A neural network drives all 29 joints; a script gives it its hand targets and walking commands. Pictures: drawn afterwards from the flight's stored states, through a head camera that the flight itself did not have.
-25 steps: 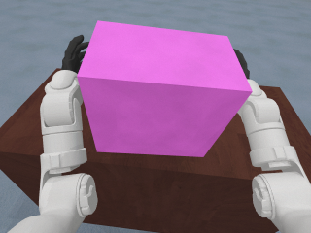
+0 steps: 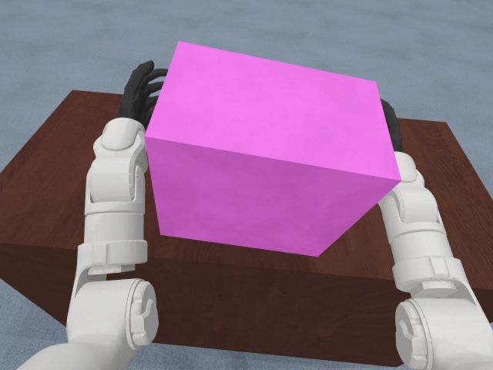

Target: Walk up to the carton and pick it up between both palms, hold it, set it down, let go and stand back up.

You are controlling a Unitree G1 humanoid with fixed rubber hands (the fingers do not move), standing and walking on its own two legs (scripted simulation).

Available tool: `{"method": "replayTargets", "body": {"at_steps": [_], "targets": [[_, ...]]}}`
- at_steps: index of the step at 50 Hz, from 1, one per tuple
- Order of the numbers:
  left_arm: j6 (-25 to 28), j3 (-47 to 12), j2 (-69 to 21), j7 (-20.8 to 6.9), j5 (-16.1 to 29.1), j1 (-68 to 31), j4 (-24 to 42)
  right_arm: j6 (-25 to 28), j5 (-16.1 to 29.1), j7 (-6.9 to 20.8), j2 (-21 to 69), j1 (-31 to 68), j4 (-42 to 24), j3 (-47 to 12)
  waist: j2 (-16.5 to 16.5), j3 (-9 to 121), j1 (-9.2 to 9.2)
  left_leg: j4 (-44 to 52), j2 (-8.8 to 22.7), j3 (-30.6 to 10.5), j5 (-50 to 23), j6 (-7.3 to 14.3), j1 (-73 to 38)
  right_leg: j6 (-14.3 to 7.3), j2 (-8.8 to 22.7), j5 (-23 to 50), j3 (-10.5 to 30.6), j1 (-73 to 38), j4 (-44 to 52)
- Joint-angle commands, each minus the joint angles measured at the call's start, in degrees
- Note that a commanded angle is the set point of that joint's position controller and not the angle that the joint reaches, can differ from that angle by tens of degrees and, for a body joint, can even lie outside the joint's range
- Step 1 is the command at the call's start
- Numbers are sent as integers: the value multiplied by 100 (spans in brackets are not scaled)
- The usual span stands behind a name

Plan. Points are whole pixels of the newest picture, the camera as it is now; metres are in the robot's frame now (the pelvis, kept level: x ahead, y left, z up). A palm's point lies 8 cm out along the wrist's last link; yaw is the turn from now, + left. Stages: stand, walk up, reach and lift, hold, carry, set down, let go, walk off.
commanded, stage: set down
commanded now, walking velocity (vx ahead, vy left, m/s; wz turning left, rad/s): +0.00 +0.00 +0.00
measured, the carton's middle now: (258, 164) +0.39 -0.01 +0.14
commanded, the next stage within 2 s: none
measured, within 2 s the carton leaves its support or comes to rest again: rests again in 1.78 s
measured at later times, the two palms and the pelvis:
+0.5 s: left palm (136, 124) +0.42 +0.18 +0.19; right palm (376, 152) +0.40 -0.20 +0.16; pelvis -0.01 -0.01 +0.00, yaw +2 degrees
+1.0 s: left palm (161, 132) +0.44 +0.15 +0.16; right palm (390, 168) +0.38 -0.23 +0.13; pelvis -0.01 -0.01 +0.00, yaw +0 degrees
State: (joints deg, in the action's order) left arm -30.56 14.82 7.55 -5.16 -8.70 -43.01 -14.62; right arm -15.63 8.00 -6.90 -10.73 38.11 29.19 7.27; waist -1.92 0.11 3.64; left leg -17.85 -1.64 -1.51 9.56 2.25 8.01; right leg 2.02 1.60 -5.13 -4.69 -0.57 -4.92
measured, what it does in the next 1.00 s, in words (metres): stands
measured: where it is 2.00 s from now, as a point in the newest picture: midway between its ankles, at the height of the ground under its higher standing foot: outside the picture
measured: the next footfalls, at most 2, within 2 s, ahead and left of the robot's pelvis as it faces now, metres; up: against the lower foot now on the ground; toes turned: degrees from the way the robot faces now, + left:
none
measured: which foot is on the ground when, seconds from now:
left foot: down 0.00-1.00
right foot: down 0.00-1.00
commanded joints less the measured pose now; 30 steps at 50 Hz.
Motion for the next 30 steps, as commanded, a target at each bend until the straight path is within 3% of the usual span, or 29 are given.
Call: {"method": "replayTargets", "body": {"at_steps": [1,3,6,10,12,13,14,17,21,24,25,27,30], "targets": [[216,-2576,-2598,-387,768,-3281,1117,667,428,448,2197,4824,-2146,-1930,440,3781,-91,-535,160,-33,-4321,-406,-1775,-197,-465,2327,29,-984,-578],[209,-2463,-2458,-404,744,-3335,954,653,336,459,2076,4825,-1884,-1784,406,3470,-91,-491,130,-23,-3848,-398,-1700,-190,-470,2255,-8,-984,-579],[94,-2146,-2123,-470,664,-3570,457,477,258,444,2008,4880,-1296,-1482,380,2800,-100,-212,54,39,-2401,-317,-1077,-162,-334,1670,47,-836,-594],[47,-1404,-1945,-619,454,-3466,-579,326,-120,485,1878,4830,-452,-802,245,1998,-37,176,75,46,-945,-272,-306,-82,-124,976,-2,-753,-524],[175,-1110,-1854,-702,345,-3503,-986,352,-376,556,1964,4879,-319,-571,-33,1975,-35,362,81,22,-642,-196,-126,-71,-89,951,16,-743,-508],[241,-1036,-1900,-745,224,-3528,-1256,375,-501,603,2033,4924,-361,-466,54,1955,-60,402,68,51,-520,-190,-9,-29,-50,986,21,-750,-525],[342,-866,-1876,-794,183,-3511,-1541,396,-680,643,2109,4912,-296,-329,4,2140,-27,455,38,95,-575,-155,123,-16,-62,976,-28,-914,-545],[799,-867,-1965,-828,162,-3890,-1545,638,-1011,697,2280,4987,-326,-127,188,2800,11,476,31,95,-986,-175,66,0,-92,1495,-105,-1029,-612],[1280,-1210,-2173,-744,236,-4248,-1479,938,-1272,686,2500,5031,-358,-150,352,3497,223,237,68,37,-1736,-251,-965,-31,-204,1983,-258,-696,-604],[1421,-1553,-2265,-670,394,-4240,-1434,1036,-1194,628,2451,4994,-423,-253,660,3743,206,32,80,-7,-2537,-307,-1259,-101,-242,2242,-201,-522,-576],[1453,-1671,-2374,-642,444,-4308,-1369,1065,-1211,597,2425,5072,-464,-312,669,3883,281,-67,84,-64,-2699,-358,-1461,-160,-285,2283,-235,-516,-558],[1453,-1804,-2428,-571,564,-4297,-1311,1078,-1136,562,2429,5079,-480,-435,653,4081,249,-232,135,-85,-3164,-366,-1678,-119,-318,2452,-219,-349,-591],[1501,-1872,-2468,-542,621,-4169,-1343,1033,-1043,561,2545,4968,-423,-552,599,4076,226,-180,120,-110,-3024,-356,-1432,-136,-314,2423,-155,-405,-596]]}}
